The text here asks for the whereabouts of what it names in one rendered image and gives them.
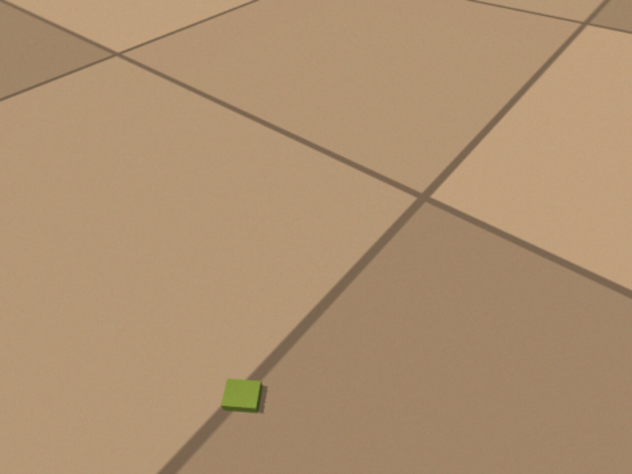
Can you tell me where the small box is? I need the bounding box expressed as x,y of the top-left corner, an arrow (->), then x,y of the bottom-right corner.
221,378 -> 263,413

